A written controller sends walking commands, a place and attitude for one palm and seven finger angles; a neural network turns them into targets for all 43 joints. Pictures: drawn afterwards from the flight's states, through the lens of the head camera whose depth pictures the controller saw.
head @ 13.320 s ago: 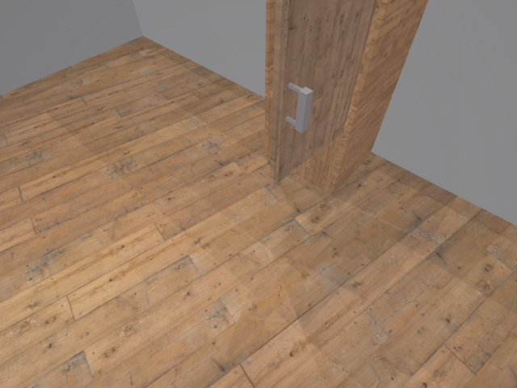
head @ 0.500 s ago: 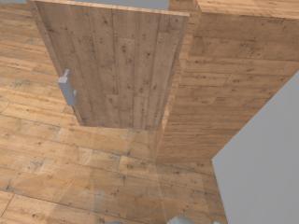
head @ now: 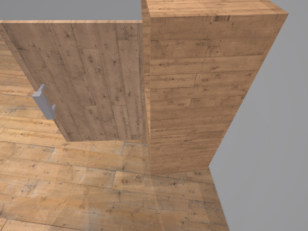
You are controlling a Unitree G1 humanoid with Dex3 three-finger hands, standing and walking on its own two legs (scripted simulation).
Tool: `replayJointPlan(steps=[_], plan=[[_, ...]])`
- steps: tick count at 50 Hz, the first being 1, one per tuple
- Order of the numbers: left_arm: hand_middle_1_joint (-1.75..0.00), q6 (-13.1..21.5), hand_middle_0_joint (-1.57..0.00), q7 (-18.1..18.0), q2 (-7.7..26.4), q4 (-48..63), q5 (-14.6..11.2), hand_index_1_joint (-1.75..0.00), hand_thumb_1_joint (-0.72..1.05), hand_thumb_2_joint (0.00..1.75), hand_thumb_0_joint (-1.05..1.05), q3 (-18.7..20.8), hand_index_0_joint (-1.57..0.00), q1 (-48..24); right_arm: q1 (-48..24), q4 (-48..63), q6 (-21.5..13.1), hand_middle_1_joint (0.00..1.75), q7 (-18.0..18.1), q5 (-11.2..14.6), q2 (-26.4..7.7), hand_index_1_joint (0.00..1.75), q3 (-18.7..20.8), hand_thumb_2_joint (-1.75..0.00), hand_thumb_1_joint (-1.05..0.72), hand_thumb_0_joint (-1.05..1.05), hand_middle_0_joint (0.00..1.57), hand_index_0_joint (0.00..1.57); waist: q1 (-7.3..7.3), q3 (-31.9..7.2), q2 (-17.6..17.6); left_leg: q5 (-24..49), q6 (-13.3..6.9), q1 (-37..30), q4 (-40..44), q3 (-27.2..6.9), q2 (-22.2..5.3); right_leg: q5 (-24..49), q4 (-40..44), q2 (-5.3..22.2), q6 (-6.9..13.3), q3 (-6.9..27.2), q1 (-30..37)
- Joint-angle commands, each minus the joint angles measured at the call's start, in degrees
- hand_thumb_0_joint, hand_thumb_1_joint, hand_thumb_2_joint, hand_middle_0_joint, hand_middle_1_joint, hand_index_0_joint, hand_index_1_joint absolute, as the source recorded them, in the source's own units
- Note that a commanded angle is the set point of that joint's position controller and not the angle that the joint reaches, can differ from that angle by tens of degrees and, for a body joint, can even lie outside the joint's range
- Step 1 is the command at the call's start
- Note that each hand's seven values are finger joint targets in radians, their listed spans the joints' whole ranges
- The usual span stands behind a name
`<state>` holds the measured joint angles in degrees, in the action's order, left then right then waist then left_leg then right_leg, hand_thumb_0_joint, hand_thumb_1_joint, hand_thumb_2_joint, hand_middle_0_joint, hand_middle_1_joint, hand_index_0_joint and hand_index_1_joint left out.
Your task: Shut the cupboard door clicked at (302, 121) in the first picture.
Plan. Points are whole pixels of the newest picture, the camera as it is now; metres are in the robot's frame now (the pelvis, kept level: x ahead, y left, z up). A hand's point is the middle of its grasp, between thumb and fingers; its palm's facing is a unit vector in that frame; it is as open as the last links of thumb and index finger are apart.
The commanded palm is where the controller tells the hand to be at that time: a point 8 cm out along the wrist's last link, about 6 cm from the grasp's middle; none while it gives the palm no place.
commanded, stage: come to a stop and stand still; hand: left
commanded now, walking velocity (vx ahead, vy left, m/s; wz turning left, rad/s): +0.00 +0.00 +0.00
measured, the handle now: (46, 101) +0.55 +0.41 -0.02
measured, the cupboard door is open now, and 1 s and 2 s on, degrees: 86 86 86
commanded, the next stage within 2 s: look again from close up in 0.28 s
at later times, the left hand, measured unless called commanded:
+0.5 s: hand out of the picture -0.02 +0.16 -0.17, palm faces +0.02 -0.99 -0.16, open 7.3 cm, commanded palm none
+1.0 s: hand out of the picture -0.03 +0.24 -0.18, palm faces +0.00 -0.98 -0.18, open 7.3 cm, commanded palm none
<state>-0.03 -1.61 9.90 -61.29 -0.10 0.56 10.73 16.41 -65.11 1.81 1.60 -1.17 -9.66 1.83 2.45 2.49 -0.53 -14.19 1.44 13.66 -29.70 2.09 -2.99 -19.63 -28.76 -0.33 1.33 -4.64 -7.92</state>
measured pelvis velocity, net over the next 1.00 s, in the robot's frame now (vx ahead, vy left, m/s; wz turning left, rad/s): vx -0.04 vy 0.06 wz -0.02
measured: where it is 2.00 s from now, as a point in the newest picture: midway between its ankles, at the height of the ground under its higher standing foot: outside the picture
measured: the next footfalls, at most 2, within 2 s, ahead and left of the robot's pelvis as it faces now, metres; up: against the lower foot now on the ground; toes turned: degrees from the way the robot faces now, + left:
left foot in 1.36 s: +0.02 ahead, +0.20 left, +0.00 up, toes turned +7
right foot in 1.84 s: +0.09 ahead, +0.02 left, +0.00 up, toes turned -7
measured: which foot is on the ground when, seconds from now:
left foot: down 0.00-1.00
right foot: down 0.00-1.00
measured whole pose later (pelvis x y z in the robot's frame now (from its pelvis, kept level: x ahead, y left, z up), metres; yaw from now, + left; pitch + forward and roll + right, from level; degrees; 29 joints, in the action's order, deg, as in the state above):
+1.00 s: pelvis -0.04 +0.06 +0.00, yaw -1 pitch -3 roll -1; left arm -0.8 -1.8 11.0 -57.6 1.4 0.1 18.7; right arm 14.8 -57.9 0.3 0.7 -1.3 -9.3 0.9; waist -0.3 0.3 1.8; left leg -11.2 -3.9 15.3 -28.8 5.2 0.6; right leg -14.5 -26.9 3.4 -2.6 -1.9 -9.7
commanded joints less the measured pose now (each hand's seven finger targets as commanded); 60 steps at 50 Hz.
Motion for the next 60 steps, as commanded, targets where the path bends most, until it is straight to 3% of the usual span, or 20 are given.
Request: replayJointPlan(steps=[1,3,9,16,18,19,20,21,22,24,26,30,34,38,51,55,57,58,59,60], plan=[[-0.30,0.5,-0.20,-0.4,5.0,1.3,0.1,-0.30,0.90,0.90,0.00,0.6,-0.20,2.9,1.6,0.9,-1.1,0.30,0.7,0.2,-4.9,0.30,0.3,-0.90,-0.90,0.00,0.20,0.20,-1.79,2.4,2.0,11.8,-0.8,-3.9,5.8,-3.2,-4.4,14.5,10.1,7.1,0.2,6.9,-4.3],[-0.30,0.2,-0.20,-0.3,5.5,0.4,0.0,-0.30,0.90,0.90,0.00,0.7,-0.20,3.2,1.0,0.2,-1.3,0.30,0.7,0.2,-4.1,0.30,0.0,-0.90,-0.90,0.00,0.20,0.20,-2.08,2.0,-3.7,11.9,-0.9,-3.7,7.0,-3.3,-3.8,13.6,9.5,7.0,0.5,6.6,-2.7],[-0.30,0.7,-0.20,-0.2,4.4,-1.0,0.2,-0.30,0.90,0.90,0.00,0.4,-0.20,5.0,1.2,0.2,-1.0,0.30,0.7,0.3,-3.1,0.30,0.0,-0.90,-0.90,0.00,0.20,0.20,-1.91,3.1,3.4,4.9,-0.6,-4.9,8.1,-2.0,-2.9,6.9,14.2,7.0,0.6,7.5,-4.0],[-0.30,1.0,-0.20,-0.3,3.4,-2.1,0.3,-0.30,0.90,0.90,0.00,0.1,-0.20,7.3,1.7,0.0,-1.4,0.30,0.7,0.2,-3.1,0.30,-0.3,-0.90,-0.90,0.00,0.20,0.20,-1.82,3.4,2.6,6.1,-0.7,-5.4,8.8,-2.2,-2.8,6.9,14.1,7.0,0.8,7.6,-4.3],[-0.30,1.2,-0.20,-0.4,2.9,-2.5,0.3,-0.30,0.90,0.90,0.00,0.1,-0.20,8.1,1.8,0.0,-1.7,0.30,0.9,0.3,-3.1,0.30,-0.3,-0.90,-0.90,0.00,0.20,0.20,-1.90,2.5,2.1,8.3,-0.9,-5.9,8.6,-2.3,-3.1,10.5,13.3,6.9,0.8,7.3,-3.3],[-0.30,2.3,-0.20,-0.6,11.8,1.7,1.9,-0.30,0.90,0.90,0.00,-0.1,-0.20,11.0,0.6,7.0,-3.2,0.30,-0.1,-0.1,-7.6,0.30,-0.4,-0.90,-0.90,0.00,0.20,0.20,-1.98,3.4,-1.9,13.7,-1.8,-4.8,4.0,-3.0,-2.2,22.3,10.3,6.9,0.5,6.6,-2.1],[-0.30,2.6,-0.20,-1.0,9.4,1.9,1.6,-0.30,0.90,0.90,0.00,1.5,-0.20,10.0,-0.6,8.2,-4.2,0.30,0.3,-0.2,-7.1,0.30,0.9,-0.90,-0.90,0.00,0.20,0.20,-2.31,-0.2,-2.7,9.5,-1.7,-1.4,0.5,-2.0,-1.6,25.5,6.9,8.6,0.9,8.3,-2.5],[-0.30,2.9,-0.20,-1.0,9.2,1.8,2.0,-0.30,0.90,0.90,0.00,2.3,-0.20,9.2,0.2,7.4,-4.5,0.30,0.9,-0.3,-6.5,0.30,1.3,-0.90,-0.90,0.00,0.20,0.20,-1.51,-6.4,-3.7,13.4,-2.2,-2.4,-0.5,-2.3,-1.4,36.0,4.4,9.4,2.1,8.4,1.4],[-0.30,2.8,-0.20,-1.0,7.5,2.0,1.6,-0.30,0.90,0.90,0.00,1.6,-0.20,10.5,1.6,7.5,-4.6,0.30,1.2,-0.1,-5.1,0.30,0.6,-0.90,-0.90,0.00,0.20,0.20,-1.96,-9.3,-1.0,13.9,-2.2,-2.9,-1.0,-2.0,-1.4,38.9,4.0,9.6,2.3,7.4,3.8],[-0.30,2.2,-0.20,-1.1,5.8,2.4,1.4,-0.30,0.90,0.90,0.00,1.1,-0.20,12.2,2.4,8.3,-3.9,0.30,1.0,-0.1,-3.6,0.30,0.2,-0.90,-0.90,0.00,0.20,0.20,-2.09,-7.5,7.0,10.5,-2.7,-0.4,-1.4,-1.1,-0.8,38.5,3.9,9.0,1.9,7.0,3.4],[-0.30,1.8,-0.20,-1.2,5.2,3.0,1.5,-0.30,0.90,0.90,0.00,1.3,-0.20,11.8,1.7,8.8,-3.4,0.30,0.9,0.0,-4.5,0.30,0.6,-0.90,-0.90,0.00,0.20,0.20,-2.08,-2.5,9.8,8.1,-3.0,1.8,-1.1,-0.8,-0.8,34.8,4.2,8.8,1.8,6.7,0.7],[-0.30,1.3,-0.20,-1.4,5.4,4.8,1.5,-0.30,0.90,0.90,0.00,1.0,-0.20,12.8,1.1,9.0,-2.9,0.30,0.6,0.0,-4.9,0.30,0.5,-0.90,-0.90,0.00,0.20,0.20,-2.40,-1.4,0.7,17.1,-3.2,-1.3,-0.5,-1.2,-2.2,29.5,2.8,7.1,1.2,6.0,-2.1],[-0.30,0.8,-0.20,-1.2,5.7,6.0,1.5,-0.30,0.90,0.90,0.00,0.7,-0.20,12.0,-0.1,9.5,-2.5,0.30,0.4,0.1,-5.9,0.30,0.5,-0.90,-0.90,0.00,0.20,0.20,-2.70,0.0,-1.2,16.4,-3.6,-0.7,0.7,-2.5,-3.1,18.9,4.0,5.9,0.6,5.6,-3.7],[-0.30,0.5,-0.20,-1.0,6.1,6.8,1.5,-0.30,0.90,0.90,0.00,0.7,-0.20,10.3,-1.5,10.4,-2.4,0.30,-0.1,0.1,-6.9,0.30,0.6,-0.90,-0.90,0.00,0.20,0.20,-2.48,2.3,-1.5,6.5,-3.8,2.0,4.6,-4.1,-3.3,7.4,5.5,5.2,0.0,5.6,-5.9],[-0.30,-0.3,-0.20,-0.6,4.5,4.5,2.0,-0.30,0.90,0.90,0.00,0.4,-0.20,14.2,-1.4,10.2,-1.9,0.30,-0.8,0.3,-8.9,0.30,1.2,-0.90,-0.90,0.00,0.20,0.20,-3.48,2.6,-3.0,-17.8,-4.4,7.7,18.4,-9.3,-5.6,1.5,3.7,4.0,-1.7,1.9,-3.2],[-0.30,-0.9,-0.20,-0.2,4.8,3.3,2.5,-0.30,0.90,0.90,0.00,1.3,-0.20,18.5,-1.5,10.3,-0.4,0.30,-1.2,-0.1,-10.1,0.30,1.7,-0.90,-0.90,0.00,0.20,0.20,-4.79,2.1,-4.2,-25.4,-4.9,11.4,18.2,-8.8,-4.4,-6.5,1.3,2.9,-1.0,-1.1,-1.3],[-0.30,-1.0,-0.20,-0.2,5.3,2.7,2.4,-0.30,0.90,0.90,0.00,2.2,-0.20,21.2,-2.9,11.0,0.2,0.30,-1.4,-0.2,-9.1,0.30,1.8,-0.90,-0.90,0.00,0.20,0.20,-6.16,3.9,0.0,-24.1,-4.1,15.8,11.4,-6.0,-1.0,-12.2,5.7,5.5,0.7,2.5,-0.7],[-0.30,-0.9,-0.20,-0.5,7.1,2.6,2.4,-0.30,0.90,0.90,0.00,2.9,-0.20,21.9,-3.1,11.7,0.6,0.30,-1.6,0.0,-7.3,0.30,1.6,-0.90,-0.90,0.00,0.20,0.20,-6.44,4.7,7.3,-19.9,-2.9,19.7,0.9,-2.7,2.9,-19.8,11.8,11.3,3.6,11.9,-1.2],[-0.30,-0.6,-0.20,-1.0,10.5,3.4,2.3,-0.30,0.90,0.90,0.00,3.9,-0.20,19.9,-2.6,12.4,0.9,0.30,-1.7,0.0,-5.5,0.30,1.6,-0.90,-0.90,0.00,0.20,0.20,-5.84,4.7,16.9,-12.1,-1.5,20.9,-15.0,2.1,5.0,-25.8,21.2,21.8,7.8,23.6,-3.6],[-0.30,0.1,-0.20,-1.6,10.8,5.0,1.8,-0.30,0.90,0.90,0.00,4.5,-0.20,15.3,-3.7,12.9,0.8,0.30,-1.9,-0.2,-6.0,0.30,2.3,-0.90,-0.90,0.00,0.20,0.20,-4.92,4.9,15.7,-10.9,-2.1,19.0,-27.7,-2.3,1.5,-20.8,24.2,26.9,9.8,26.5,-9.3]])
